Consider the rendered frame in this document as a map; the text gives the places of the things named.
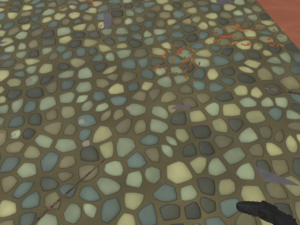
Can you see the right robot hand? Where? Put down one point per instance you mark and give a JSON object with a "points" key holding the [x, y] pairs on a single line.
{"points": [[266, 211]]}

